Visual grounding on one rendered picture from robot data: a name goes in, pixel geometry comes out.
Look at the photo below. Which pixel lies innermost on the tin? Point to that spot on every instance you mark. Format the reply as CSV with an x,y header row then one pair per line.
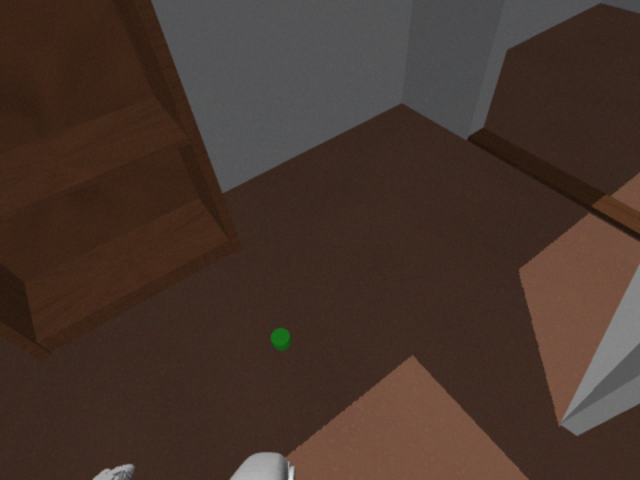
x,y
281,339

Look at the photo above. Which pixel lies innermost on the left robot hand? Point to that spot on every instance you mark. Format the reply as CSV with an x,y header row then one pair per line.
x,y
124,472

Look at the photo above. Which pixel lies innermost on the bookshelf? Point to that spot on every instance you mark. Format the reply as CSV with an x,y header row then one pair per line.
x,y
107,193

